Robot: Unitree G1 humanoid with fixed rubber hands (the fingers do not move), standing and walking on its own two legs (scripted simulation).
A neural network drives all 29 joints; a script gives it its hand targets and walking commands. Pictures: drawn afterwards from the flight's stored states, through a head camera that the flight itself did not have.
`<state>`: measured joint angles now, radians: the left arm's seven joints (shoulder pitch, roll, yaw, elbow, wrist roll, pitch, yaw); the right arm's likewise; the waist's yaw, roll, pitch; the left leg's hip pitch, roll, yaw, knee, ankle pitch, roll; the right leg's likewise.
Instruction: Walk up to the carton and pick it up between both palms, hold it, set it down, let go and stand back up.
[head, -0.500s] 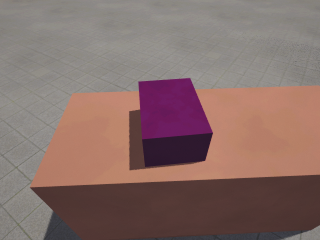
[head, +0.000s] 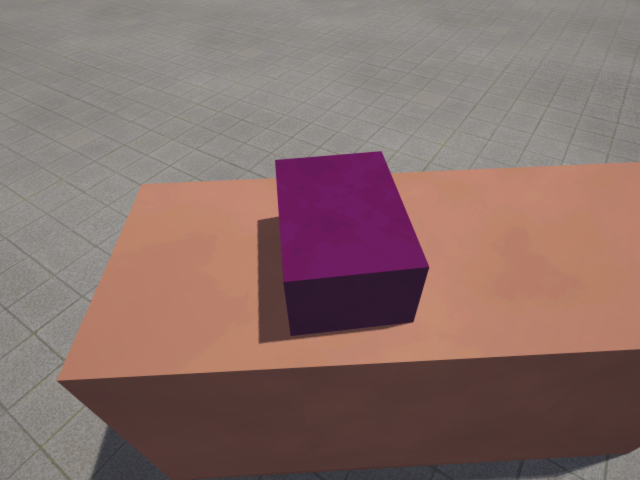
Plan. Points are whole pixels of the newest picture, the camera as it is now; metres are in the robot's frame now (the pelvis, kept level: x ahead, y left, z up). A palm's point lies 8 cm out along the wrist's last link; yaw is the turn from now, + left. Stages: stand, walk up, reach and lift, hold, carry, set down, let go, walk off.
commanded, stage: stand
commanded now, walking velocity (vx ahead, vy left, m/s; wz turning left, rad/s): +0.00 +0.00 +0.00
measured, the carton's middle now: (339, 236) +0.55 -0.03 -0.05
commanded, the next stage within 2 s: none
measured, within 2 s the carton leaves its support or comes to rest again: neither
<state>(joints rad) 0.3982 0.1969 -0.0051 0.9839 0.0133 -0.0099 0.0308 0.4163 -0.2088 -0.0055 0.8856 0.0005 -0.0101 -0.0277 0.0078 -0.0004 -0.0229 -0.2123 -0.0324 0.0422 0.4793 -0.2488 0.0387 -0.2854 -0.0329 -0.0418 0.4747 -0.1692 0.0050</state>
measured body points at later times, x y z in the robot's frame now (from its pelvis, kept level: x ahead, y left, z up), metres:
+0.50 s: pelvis +0.03 +0.00 +0.00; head +0.03 +0.00 +0.45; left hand +0.04 +0.24 -0.15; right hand +0.04 -0.23 -0.14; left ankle +0.01 +0.09 -0.74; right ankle +0.05 -0.12 -0.74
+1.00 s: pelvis +0.05 +0.01 +0.00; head +0.06 +0.01 +0.45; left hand +0.06 +0.24 -0.15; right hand +0.06 -0.22 -0.15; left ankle +0.01 +0.09 -0.74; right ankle +0.05 -0.12 -0.74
